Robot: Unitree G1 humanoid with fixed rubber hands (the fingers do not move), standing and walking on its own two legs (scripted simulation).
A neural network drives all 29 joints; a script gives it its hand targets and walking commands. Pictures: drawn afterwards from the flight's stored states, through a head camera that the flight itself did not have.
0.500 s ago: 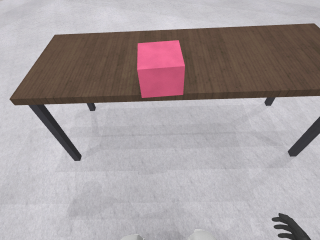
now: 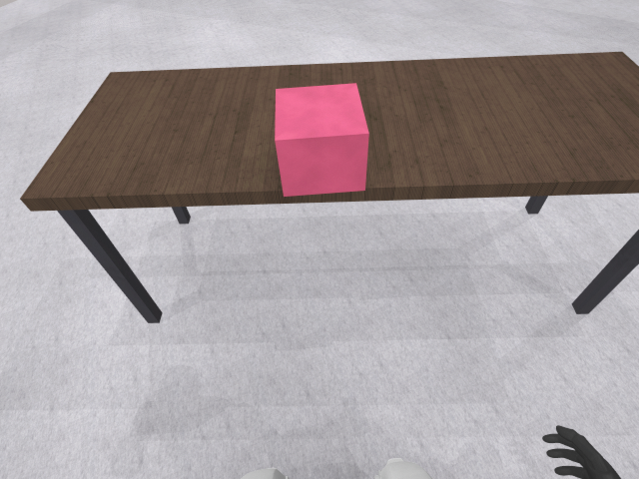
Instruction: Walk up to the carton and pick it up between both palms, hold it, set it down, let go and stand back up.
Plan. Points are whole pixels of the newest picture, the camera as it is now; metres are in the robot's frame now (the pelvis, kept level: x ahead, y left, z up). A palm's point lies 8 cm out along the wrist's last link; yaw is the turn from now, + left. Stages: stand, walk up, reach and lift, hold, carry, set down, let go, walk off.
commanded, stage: walk up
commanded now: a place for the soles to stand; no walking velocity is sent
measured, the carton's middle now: (320, 139) +0.77 +0.04 -0.02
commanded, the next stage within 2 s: none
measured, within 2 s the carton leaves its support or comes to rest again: neither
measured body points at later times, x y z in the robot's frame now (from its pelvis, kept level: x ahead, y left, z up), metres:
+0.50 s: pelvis +0.00 +0.00 +0.00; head +0.03 -0.01 +0.45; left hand +0.07 +0.34 -0.08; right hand +0.15 -0.31 -0.09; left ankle +0.02 +0.12 -0.69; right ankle +0.05 -0.13 -0.69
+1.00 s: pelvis +0.00 +0.00 +0.00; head +0.03 -0.01 +0.45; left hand +0.08 +0.34 -0.08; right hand +0.15 -0.32 -0.08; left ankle +0.02 +0.12 -0.69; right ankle +0.05 -0.13 -0.69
